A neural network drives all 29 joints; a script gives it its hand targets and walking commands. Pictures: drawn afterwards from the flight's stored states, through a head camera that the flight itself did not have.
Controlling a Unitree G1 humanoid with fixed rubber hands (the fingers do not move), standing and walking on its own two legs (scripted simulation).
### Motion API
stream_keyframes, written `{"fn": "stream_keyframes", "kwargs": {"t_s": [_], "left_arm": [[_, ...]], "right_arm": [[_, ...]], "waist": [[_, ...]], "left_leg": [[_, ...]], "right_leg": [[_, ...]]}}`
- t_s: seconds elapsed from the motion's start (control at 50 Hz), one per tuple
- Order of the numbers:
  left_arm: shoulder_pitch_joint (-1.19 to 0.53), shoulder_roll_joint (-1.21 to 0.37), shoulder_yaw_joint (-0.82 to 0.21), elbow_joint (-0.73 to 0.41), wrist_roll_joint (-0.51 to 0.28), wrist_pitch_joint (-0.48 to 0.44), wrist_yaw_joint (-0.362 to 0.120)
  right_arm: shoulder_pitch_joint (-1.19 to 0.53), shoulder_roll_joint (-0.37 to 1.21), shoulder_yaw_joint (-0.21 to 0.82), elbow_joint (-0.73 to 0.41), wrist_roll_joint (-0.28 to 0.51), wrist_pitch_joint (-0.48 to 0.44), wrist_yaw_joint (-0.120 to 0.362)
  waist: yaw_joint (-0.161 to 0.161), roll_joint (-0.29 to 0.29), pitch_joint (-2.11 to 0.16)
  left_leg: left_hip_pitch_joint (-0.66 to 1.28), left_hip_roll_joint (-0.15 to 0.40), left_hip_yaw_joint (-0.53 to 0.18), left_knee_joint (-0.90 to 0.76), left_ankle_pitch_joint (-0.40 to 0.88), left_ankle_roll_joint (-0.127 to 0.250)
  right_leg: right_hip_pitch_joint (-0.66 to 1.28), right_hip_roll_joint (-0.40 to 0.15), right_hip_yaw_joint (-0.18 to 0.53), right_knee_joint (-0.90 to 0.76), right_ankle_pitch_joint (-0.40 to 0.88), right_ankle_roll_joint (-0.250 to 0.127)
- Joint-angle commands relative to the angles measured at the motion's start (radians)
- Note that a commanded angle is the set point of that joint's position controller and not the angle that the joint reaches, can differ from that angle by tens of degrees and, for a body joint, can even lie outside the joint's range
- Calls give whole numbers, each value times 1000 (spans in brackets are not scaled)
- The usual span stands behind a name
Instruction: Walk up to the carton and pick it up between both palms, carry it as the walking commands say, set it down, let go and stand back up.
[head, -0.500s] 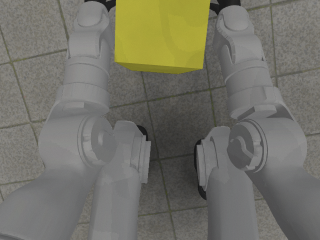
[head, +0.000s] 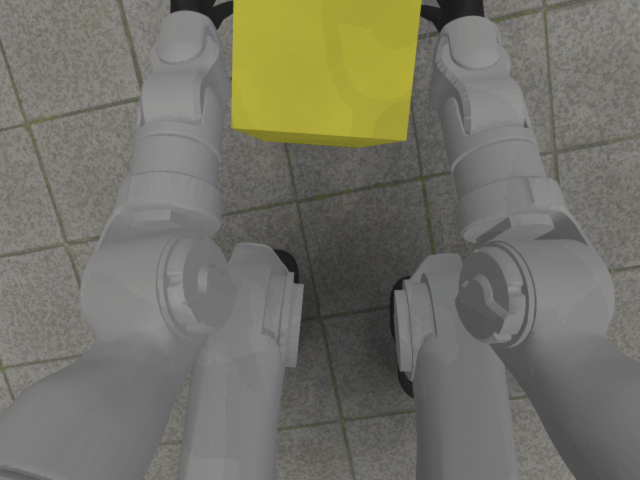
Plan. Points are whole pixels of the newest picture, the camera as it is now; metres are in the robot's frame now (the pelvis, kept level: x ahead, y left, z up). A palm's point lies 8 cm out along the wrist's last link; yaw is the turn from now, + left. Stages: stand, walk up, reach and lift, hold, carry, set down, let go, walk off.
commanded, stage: set down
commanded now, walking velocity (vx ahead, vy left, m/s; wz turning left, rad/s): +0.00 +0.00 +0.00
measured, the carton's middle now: (322, 13) +0.57 +0.05 -0.23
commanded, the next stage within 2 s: let go in 1.56 s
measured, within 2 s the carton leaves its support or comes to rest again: rests again in 0.18 s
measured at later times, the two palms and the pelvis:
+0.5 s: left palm (163, 22) +0.53 +0.19 -0.14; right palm out of the picture +0.55 -0.11 -0.13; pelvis -0.01 +0.01 +0.01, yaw +0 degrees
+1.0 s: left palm out of the picture +0.52 +0.20 +0.01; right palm out of the picture +0.56 -0.11 +0.02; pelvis +0.00 +0.01 +0.13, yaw +0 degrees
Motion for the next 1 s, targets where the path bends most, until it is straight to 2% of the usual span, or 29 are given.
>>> {"fn": "stream_keyframes", "kwargs": {"t_s": [0.0,0.04,0.08,0.12,0.14,0.18,0.22,0.26,0.3,0.4,0.52,0.62,0.74,0.98], "left_arm": [[-212,-498,-199,65,-35,-5,-139],[-160,-316,-146,67,-28,-25,-97],[-95,-45,-73,66,-33,-55,-29],[-77,180,-68,17,-90,-88,40],[-123,214,-100,-21,-138,-102,58],[-181,215,-178,-25,-234,-123,68],[-230,210,-249,-22,-305,-134,65],[-244,213,-294,-9,-339,-137,60],[-237,227,-309,18,-350,-137,56],[-212,252,-299,11,-340,-124,66],[-165,228,-273,-99,-301,-86,86],[-123,197,-251,-156,-277,-58,85],[-82,177,-214,-159,-235,-49,76],[-14,138,-194,-239,-193,-29,68]], "right_arm": [[-354,432,211,-7,19,-34,124],[-315,257,166,-2,17,-43,83],[-261,-3,110,18,33,-57,23],[-222,-212,99,1,88,-75,-35],[-253,-233,121,-18,130,-82,-49],[-299,-228,186,1,216,-87,-51],[-334,-212,249,22,294,-89,-38],[-346,-211,286,43,337,-88,-26],[-340,-223,293,64,345,-88,-16],[-321,-269,258,33,317,-83,-19],[-283,-271,211,-79,280,-56,-37],[-240,-242,182,-114,246,-31,-36],[-204,-209,153,-100,209,-18,-23],[-146,-198,109,-167,162,-3,-14]], "waist": [[14,-97,-1053],[21,-84,-1066],[28,-75,-1063],[28,-65,-1070],[24,-65,-1111],[9,-66,-1156],[7,-52,-1184],[17,-32,-1189],[23,-27,-1168],[16,-34,-1259],[3,-32,-1381],[-8,-31,-1332],[2,-29,-1265],[0,-32,-1349]], "left_leg": [[583,-65,107,-118,315,26],[594,-55,111,-123,312,17],[609,-42,118,-129,305,9],[643,-33,122,-147,308,8],[662,-30,122,-146,331,12],[670,-21,119,-139,358,23],[691,-9,114,-131,379,30],[713,1,108,-133,385,33],[725,7,97,-139,376,35],[801,4,86,-173,373,33],[866,-12,115,-240,369,29],[842,-24,133,-310,348,24],[839,-35,134,-404,336,18],[1027,-44,132,-615,405,12]], "right_leg": [[507,36,-68,-220,352,8],[517,29,-72,-226,348,14],[517,17,-76,-233,335,24],[532,6,-78,-250,331,30],[551,1,-76,-249,351,30],[563,-10,-74,-241,382,27],[548,-21,-72,-229,391,22],[518,-33,-73,-219,370,13],[479,-42,-78,-216,337,7],[494,-45,-97,-241,313,7],[586,-27,-116,-314,324,6],[617,-14,-114,-392,322,5],[629,-5,-109,-488,314,8],[789,3,-115,-693,387,18]]}}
